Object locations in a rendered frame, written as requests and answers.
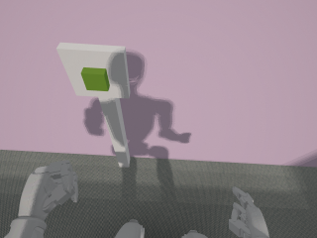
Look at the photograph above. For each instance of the robot left forearm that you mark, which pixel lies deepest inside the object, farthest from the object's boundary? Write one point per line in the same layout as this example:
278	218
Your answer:
27	227

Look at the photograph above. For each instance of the left robot thigh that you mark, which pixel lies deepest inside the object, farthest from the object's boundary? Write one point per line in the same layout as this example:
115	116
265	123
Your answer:
131	230

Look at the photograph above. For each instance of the right robot hand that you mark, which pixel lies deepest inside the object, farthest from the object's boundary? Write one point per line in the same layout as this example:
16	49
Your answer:
252	223

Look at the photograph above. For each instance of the robot left shin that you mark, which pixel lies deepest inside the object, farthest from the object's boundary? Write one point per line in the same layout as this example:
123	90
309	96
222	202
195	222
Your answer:
134	221

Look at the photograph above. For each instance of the button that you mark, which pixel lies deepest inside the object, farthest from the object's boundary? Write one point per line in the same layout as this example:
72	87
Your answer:
95	79

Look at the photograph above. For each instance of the panel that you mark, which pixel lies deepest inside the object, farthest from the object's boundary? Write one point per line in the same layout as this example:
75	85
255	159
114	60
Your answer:
74	58

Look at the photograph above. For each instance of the left robot hand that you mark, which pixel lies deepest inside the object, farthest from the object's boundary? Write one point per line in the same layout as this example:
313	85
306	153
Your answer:
58	179

